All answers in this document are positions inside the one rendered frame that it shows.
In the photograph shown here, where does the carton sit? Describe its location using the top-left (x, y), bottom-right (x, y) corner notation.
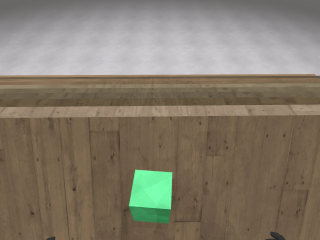
top-left (129, 170), bottom-right (172, 224)

